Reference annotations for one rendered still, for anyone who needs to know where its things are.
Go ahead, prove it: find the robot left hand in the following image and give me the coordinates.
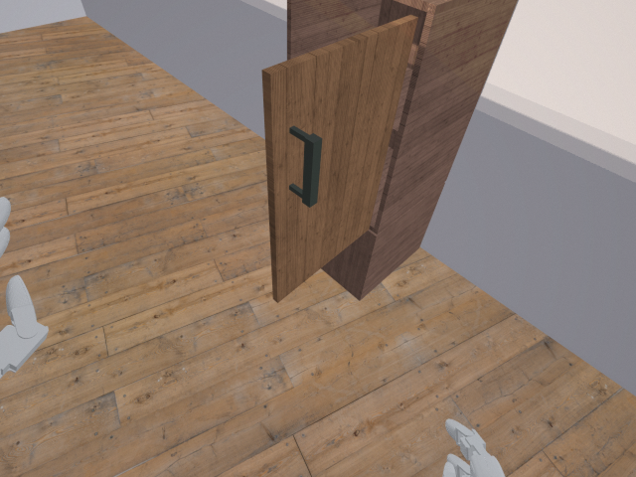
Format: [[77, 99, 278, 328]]
[[0, 197, 49, 379]]

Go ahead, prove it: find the handle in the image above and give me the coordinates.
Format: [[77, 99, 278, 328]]
[[289, 126, 322, 208]]

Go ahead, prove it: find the robot right hand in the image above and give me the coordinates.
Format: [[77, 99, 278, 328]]
[[442, 418, 505, 477]]

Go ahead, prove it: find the cupboard door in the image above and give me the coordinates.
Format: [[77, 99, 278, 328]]
[[262, 15, 418, 303]]

